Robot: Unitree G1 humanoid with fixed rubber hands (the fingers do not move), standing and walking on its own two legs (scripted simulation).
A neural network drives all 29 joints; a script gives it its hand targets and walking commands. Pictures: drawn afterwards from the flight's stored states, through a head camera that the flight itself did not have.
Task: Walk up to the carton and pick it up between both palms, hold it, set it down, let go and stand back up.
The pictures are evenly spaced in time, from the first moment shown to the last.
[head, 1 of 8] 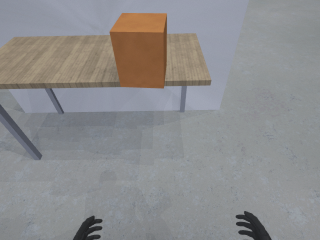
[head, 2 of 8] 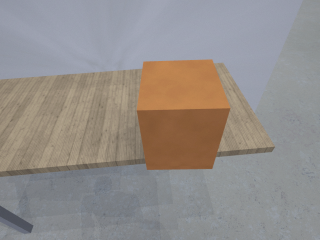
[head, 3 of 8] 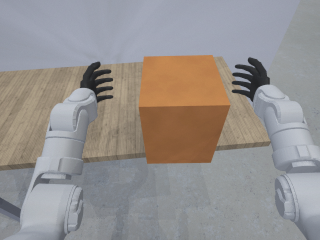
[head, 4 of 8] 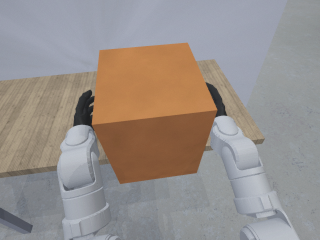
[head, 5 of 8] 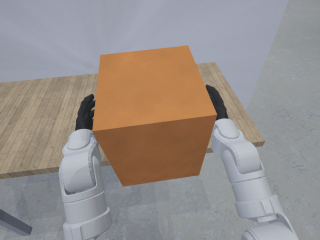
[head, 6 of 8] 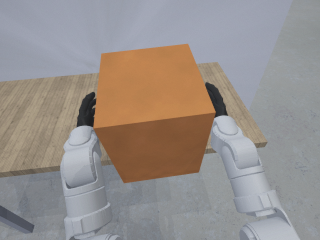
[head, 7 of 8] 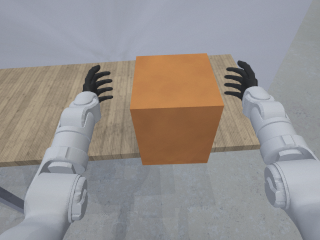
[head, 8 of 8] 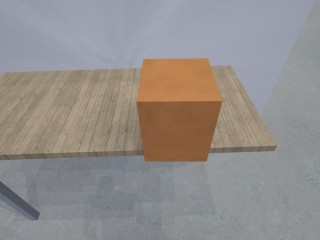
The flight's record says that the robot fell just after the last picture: no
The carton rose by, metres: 0.10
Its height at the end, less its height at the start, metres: +0.00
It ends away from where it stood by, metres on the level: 0.03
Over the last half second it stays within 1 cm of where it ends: yes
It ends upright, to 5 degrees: yes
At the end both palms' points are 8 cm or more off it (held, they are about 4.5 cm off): yes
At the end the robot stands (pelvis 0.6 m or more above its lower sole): yes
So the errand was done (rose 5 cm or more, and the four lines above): yes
